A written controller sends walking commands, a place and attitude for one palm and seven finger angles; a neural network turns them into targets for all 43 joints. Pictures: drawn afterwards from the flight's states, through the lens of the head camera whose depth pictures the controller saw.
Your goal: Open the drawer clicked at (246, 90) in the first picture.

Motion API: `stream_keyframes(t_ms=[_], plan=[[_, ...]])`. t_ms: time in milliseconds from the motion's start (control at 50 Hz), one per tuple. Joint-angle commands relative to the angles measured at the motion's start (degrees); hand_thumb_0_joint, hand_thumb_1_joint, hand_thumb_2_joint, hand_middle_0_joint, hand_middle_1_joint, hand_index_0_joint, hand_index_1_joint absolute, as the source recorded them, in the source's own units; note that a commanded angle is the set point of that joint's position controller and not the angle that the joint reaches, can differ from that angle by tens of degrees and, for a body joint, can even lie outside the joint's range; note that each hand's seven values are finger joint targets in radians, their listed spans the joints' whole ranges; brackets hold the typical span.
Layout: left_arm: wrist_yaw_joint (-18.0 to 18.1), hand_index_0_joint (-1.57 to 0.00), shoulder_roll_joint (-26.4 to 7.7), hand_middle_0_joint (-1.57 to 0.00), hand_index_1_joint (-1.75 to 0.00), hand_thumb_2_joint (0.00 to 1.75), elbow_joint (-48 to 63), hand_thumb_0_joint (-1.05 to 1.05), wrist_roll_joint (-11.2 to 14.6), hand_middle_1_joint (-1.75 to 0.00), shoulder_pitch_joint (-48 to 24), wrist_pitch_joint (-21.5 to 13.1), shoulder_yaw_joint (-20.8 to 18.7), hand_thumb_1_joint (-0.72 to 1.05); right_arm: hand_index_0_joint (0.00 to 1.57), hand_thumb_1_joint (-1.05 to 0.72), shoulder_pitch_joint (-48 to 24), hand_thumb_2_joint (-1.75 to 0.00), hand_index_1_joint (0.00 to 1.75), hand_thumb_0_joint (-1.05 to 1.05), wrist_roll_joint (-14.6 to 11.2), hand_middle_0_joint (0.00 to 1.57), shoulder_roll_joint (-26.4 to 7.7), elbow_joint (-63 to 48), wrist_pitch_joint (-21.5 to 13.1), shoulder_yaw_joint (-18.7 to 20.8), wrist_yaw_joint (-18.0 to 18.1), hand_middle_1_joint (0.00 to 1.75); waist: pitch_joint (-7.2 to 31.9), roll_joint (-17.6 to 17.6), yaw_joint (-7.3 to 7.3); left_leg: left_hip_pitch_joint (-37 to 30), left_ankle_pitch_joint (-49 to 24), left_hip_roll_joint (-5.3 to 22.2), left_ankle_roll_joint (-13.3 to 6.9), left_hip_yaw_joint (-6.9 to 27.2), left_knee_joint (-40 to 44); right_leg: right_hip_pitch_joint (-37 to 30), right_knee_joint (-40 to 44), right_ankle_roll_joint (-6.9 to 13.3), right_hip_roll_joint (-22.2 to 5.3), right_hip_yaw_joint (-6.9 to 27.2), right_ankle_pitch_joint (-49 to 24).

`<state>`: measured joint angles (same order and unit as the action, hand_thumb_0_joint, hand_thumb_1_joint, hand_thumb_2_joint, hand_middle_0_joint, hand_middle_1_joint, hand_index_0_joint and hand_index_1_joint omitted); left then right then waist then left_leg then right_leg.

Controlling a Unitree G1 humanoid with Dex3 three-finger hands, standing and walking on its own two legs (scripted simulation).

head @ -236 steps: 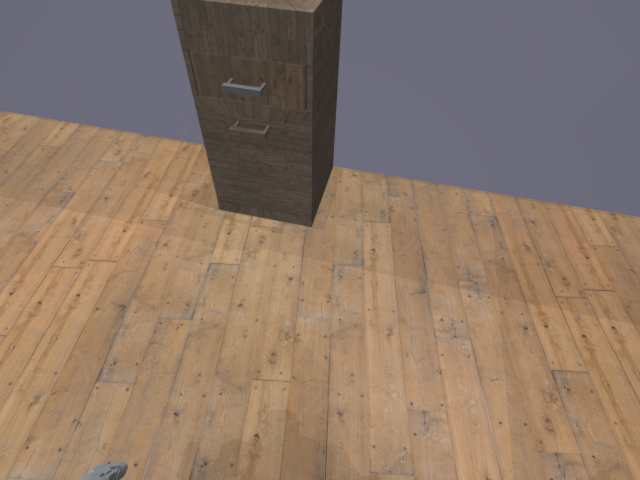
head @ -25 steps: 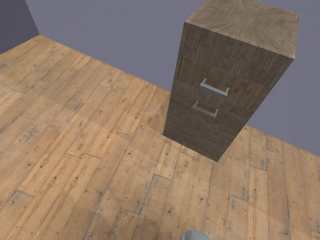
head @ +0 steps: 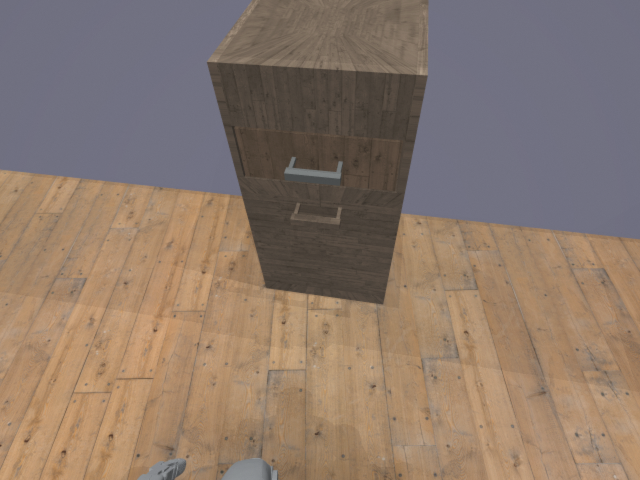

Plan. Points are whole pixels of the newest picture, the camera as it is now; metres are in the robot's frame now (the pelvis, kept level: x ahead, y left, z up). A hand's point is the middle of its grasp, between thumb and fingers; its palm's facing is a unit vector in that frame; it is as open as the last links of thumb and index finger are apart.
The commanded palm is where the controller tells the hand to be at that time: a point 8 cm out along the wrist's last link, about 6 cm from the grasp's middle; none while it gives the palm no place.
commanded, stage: turn to face it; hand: left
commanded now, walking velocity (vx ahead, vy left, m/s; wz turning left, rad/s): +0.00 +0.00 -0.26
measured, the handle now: (314, 170) +0.78 +0.04 -0.13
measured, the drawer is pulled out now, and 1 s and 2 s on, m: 0.00 0.00 0.00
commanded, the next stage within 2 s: take the last steps up to it in 0.02 s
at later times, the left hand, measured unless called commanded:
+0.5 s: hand out of the picture +0.09 +0.22 -0.17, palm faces -0.12 -0.98 -0.16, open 7.4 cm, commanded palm none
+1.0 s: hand (260, 434) +0.21 +0.11 -0.17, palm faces -0.08 -0.97 -0.21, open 7.2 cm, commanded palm none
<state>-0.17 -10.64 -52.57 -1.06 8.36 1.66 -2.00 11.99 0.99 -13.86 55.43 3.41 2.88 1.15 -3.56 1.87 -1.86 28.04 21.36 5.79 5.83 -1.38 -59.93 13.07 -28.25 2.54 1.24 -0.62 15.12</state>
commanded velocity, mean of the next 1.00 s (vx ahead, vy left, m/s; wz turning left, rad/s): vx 0.23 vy -0.04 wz -0.07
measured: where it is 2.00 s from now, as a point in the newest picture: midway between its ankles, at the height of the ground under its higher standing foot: outside the picture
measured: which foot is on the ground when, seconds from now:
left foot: up 0.00-0.16, down 0.18-0.70, up 0.72-1.00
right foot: down 0.00-0.18, up 0.20-0.66, down 0.68-1.00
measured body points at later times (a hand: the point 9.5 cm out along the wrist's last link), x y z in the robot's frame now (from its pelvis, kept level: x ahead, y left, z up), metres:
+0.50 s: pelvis +0.04 +0.03 +0.01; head +0.06 +0.05 +0.46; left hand +0.10 +0.27 -0.16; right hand -0.02 -0.20 -0.13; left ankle +0.02 +0.14 -0.74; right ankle +0.02 -0.13 -0.67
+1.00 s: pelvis +0.17 -0.07 +0.00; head +0.18 -0.08 +0.45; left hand +0.22 +0.16 -0.15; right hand +0.19 -0.31 -0.16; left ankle +0.26 +0.05 -0.70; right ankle +0.10 -0.14 -0.74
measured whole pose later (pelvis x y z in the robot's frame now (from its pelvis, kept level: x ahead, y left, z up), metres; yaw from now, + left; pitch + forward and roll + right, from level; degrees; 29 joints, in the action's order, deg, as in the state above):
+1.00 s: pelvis +0.17 -0.07 +0.00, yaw -7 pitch +0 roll -1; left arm 0.8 -8.3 -62.8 -1.3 16.3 -3.4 -1.9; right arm 12.4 1.5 -10.6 60.0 -0.4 3.4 -0.2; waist -0.8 2.4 -0.8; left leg 28.6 14.3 6.2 1.1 -6.1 -46.9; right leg 2.8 -20.3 2.1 0.0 -10.1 17.2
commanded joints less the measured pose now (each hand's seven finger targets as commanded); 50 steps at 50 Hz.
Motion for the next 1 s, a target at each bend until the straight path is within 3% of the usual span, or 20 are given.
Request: stream_keyframes(t_ms=[0, 60, 120, 140, 160, 180, 220, 280, 360, 500, 560, 620, 640, 660, 680, 700, 720, 760, 800, 980], plan=[[1.2, -0.2, -12.7, -0.2, -0.3, 0.9, 3.0, 0.0, -0.3, -0.3, 2.3, -1.0, -3.6, 0.9, 0.2, -0.9, -0.9, -0.9, 0.3, 0.0, -0.2, 0.2, -3.2, -4.1, -1.7, 0.9, 0.1, 0.3, 4.0, -9.7, 2.19, -1.1, 1.8, -1.3, -0.8, -1.1, 8.2, -3.2, 8.3, 8.3, -14.2, 13.9, -23.1], [1.4, -0.2, -12.6, -0.2, -0.3, 0.9, 2.5, 0.0, -0.4, -0.3, 2.5, -0.7, -3.9, 0.9, 0.2, -0.9, -0.6, -0.9, 0.3, 0.0, -0.6, 0.2, -2.6, -4.3, -2.4, 0.6, 0.4, 0.3, 5.3, -10.9, 2.23, -6.8, 1.7, -2.8, -1.7, -1.7, 17.9, -3.1, 5.9, 8.2, -14.1, 15.9, -26.5], [1.3, -0.2, -10.4, -0.2, -0.3, 0.9, 2.2, 0.0, 0.5, -0.3, 1.6, -0.3, -3.6, 0.9, 0.2, -0.9, 5.6, -0.9, 0.3, 0.0, -0.5, 0.2, -2.9, -1.9, -3.4, 0.2, 0.9, 0.3, 6.5, -7.7, -0.48, -21.3, -10.3, -2.3, -3.1, -1.8, 35.5, 3.3, 1.3, 3.2, -9.5, 13.9, -16.5], [1.0, -0.2, -7.0, -0.2, -0.3, 0.9, 2.4, 0.0, 0.7, -0.3, 3.9, 0.0, -3.0, 0.9, 0.2, -0.9, 6.9, -0.9, 0.3, 0.0, 0.1, 0.2, -6.7, -1.7, -4.1, 0.7, 0.9, 0.3, 7.5, 3.7, -0.34, -27.3, -8.9, 7.2, -6.4, 9.0, 41.3, 11.4, -5.7, 0.1, -3.3, 9.6, 0.3], [0.4, -0.2, -4.8, -0.2, -0.3, 0.9, 2.8, 0.0, 0.4, -0.3, 5.3, 0.1, -2.5, 0.9, 0.2, -0.9, 7.4, -0.9, 0.3, 0.0, 0.6, 0.2, -12.1, -2.7, -3.7, 1.7, 0.6, 0.3, 5.9, 16.4, -0.29, -25.7, -1.4, 19.1, -11.6, 21.8, 46.9, 17.3, -18.4, -2.9, 1.5, 0.5, 18.7], [0.3, -0.2, -7.1, -0.2, -0.3, 0.9, 3.1, 0.0, -0.5, -0.3, 2.3, 0.6, -3.0, 0.9, 0.2, -0.9, 8.0, -0.9, 0.3, 0.0, 1.0, 0.2, -11.9, -2.4, -3.9, 1.8, 1.0, 0.3, 3.0, 15.3, -2.5, -20.0, 8.8, 21.7, -13.2, 26.6, 51.7, 19.4, -28.6, -3.5, 0.2, 3.1, 19.7], [-1.0, -0.2, -7.6, -0.2, -0.3, 0.9, 1.4, 0.0, -1.0, -0.3, 2.0, 0.2, -3.9, 0.9, 0.2, -0.9, 3.9, -0.9, 0.3, 0.0, 1.0, 0.2, -7.5, -2.7, -4.4, 0.5, 1.1, 0.3, -3.1, 7.2, 0.48, -14.3, 13.6, 15.3, -11.5, 19.0, 53.0, 20.9, -35.8, -3.2, -2.2, 3.7, 10.1], [-1.7, -0.2, -5.6, -0.2, -0.3, 0.9, -1.5, 0.0, -0.8, -0.3, 5.7, -0.5, -3.3, 0.9, 0.2, -0.9, 5.1, -0.9, 0.3, 0.0, 0.5, 0.2, -4.7, -1.7, -5.9, 0.1, 1.1, 0.3, -0.1, 6.6, 1.15, -18.4, 0.8, 10.4, -10.0, 7.8, 51.0, 20.4, -37.9, -4.1, -3.0, 1.9, 2.2], [-1.9, -0.2, -4.5, -0.2, -0.3, 0.9, -1.9, 0.0, -0.7, -0.3, 3.6, -0.8, -2.7, 0.9, 0.2, -0.9, 11.2, -0.9, 0.3, 0.0, 0.4, 0.2, -4.2, 1.3, -6.8, 0.6, 1.1, 0.3, 0.3, 4.2, -0.44, -25.1, -7.3, 12.2, -12.6, 6.7, 50.3, 23.0, -32.2, -4.9, -5.0, 0.6, 0.9], [-2.1, -0.2, -2.4, -0.2, -0.3, 0.9, -2.1, 0.0, -0.5, -0.3, -3.3, -1.5, -1.5, 0.9, 0.2, -0.9, 16.4, -0.9, 0.3, 0.0, 1.0, 0.2, -4.2, 5.7, -6.6, 1.2, 0.7, 0.3, -2.3, 7.9, -2.57, -25.1, -11.2, 13.0, -13.7, 3.6, 50.0, 18.9, -16.4, -4.4, -7.0, -3.4, 3.2], [-2.1, -0.2, -2.1, -0.2, -0.3, 0.9, -2.5, 0.0, -0.3, -0.3, -3.7, -2.2, -1.3, 0.9, 0.2, -0.9, 16.0, -0.9, 0.3, 0.0, 1.2, 0.2, -4.7, 6.5, -6.2, 1.5, 0.4, 0.3, -1.9, 8.8, -2.31, -22.0, -10.5, 12.4, -13.3, 3.2, 48.0, 12.4, -9.7, -3.6, -5.3, -5.6, 5.2], [-1.8, -0.2, -2.4, -0.2, -0.3, 0.9, -5.9, 0.0, -0.2, -0.3, 4.5, -3.2, -2.0, 0.9, 0.2, -0.9, 13.8, -0.9, 0.3, 0.0, 0.9, 0.2, -3.9, 7.2, -5.9, 1.4, 0.3, 0.3, 1.4, 6.1, 2.21, -18.1, -9.6, 9.1, -10.2, -0.4, 39.4, -2.2, 2.3, -2.5, -2.4, -8.4, -2.1], [-1.3, -0.2, -5.1, -0.2, -0.3, 0.9, -8.1, 0.0, -0.4, -0.3, 10.1, -3.9, -2.5, 0.9, 0.2, -0.9, 14.2, -0.9, 0.3, 0.0, 0.3, 0.2, -2.4, 7.5, -6.1, 1.1, -0.1, 0.3, 4.4, 0.9, 4.73, -11.4, -10.2, 6.7, -8.4, -3.6, 30.3, -14.0, 5.0, -0.9, -5.2, -4.7, -2.9], [-0.4, -0.2, -11.1, -0.2, -0.3, 0.9, -10.3, 0.0, -0.6, -0.3, 17.7, -4.7, -3.7, 0.9, 0.2, -0.9, 14.2, -0.9, 0.3, 0.0, -0.3, 0.2, 1.5, 6.3, -6.5, 0.1, -0.6, 0.3, 8.7, -12.6, 7.67, 2.1, 0.1, 1.3, -5.8, -9.5, 14.7, -26.7, 9.2, 3.7, -18.9, 11.2, 1.9], [0.3, -0.2, -15.0, -0.2, -0.3, 0.9, -11.1, 0.0, 0.2, -0.3, 21.8, -4.6, -4.3, 0.9, 0.2, -0.9, 10.2, -0.9, 0.3, 0.0, -0.2, 0.2, 1.2, 3.8, -6.2, -0.3, -0.6, 0.3, 8.8, -17.7, 8.85, 9.5, 14.2, -1.6, -5.6, -5.9, 2.0, -25.9, 14.6, 7.5, -26.5, 23.6, 0.3], [0.6, -0.2, -13.4, -0.2, -0.3, 0.9, -11.1, 0.0, 0.4, -0.3, 20.0, -4.7, -3.9, 0.9, 0.2, -0.9, 6.5, -0.9, 0.3, 0.0, -0.1, 0.2, 0.1, 3.5, -5.7, 0.4, -0.7, 0.3, 4.9, -16.3, 9.09, 10.1, 11.4, 0.5, -6.4, -1.0, -4.2, -17.3, 16.9, 7.9, -26.1, 22.8, 3.7], [0.9, -0.2, -10.4, -0.2, -0.3, 0.9, -10.2, 0.0, 0.3, -0.3, 15.7, -4.6, -3.2, 0.9, 0.2, -0.9, 5.5, -0.9, 0.3, 0.0, 0.0, 0.2, 0.8, 3.7, -5.5, 0.7, -0.7, 0.3, -0.1, -12.4, 6.94, 11.4, 7.1, 1.8, -6.4, -0.2, -7.2, -11.9, 18.6, 8.3, -25.1, 20.4, 8.3], [1.3, -0.2, -4.7, -0.2, -0.3, 0.9, -8.6, 0.0, 0.1, -0.3, 9.1, -4.8, -1.7, 0.9, 0.2, -0.9, 8.5, -0.9, 0.3, 0.0, 0.5, 0.2, 2.7, 5.5, -5.0, 1.0, -1.1, 0.3, -2.9, -5.6, 2.29, 7.1, -0.6, 3.4, -5.8, -0.4, -4.6, -4.5, 18.5, 6.3, -20.0, 8.5, 0.9], [1.3, -0.2, -1.8, -0.2, -0.3, 0.9, -7.7, 0.0, -0.3, -0.3, 8.3, -5.5, -1.1, 0.9, 0.2, -0.9, 11.4, -0.9, 0.3, 0.0, 0.9, 0.2, 4.2, 6.1, -4.3, 0.8, -1.2, 0.3, -2.5, -8.0, 0.27, 3.7, -3.8, 2.7, -4.7, -2.1, -0.7, -2.3, 17.9, 5.2, -17.2, 1.2, -11.0], [1.6, -0.2, -5.5, -0.2, -0.3, 0.9, -9.3, 0.0, -0.4, -0.3, 11.9, -5.8, -1.0, 0.9, 0.2, -0.9, 0.8, -0.9, 0.3, 0.0, 0.3, 0.2, 2.9, 1.6, -5.0, 0.1, -2.3, 0.3, -2.0, -9.7, 1.72, -0.8, -7.1, -0.2, -5.9, -4.8, 18.9, -7.7, 13.6, 6.5, -16.7, -0.7, -25.3]])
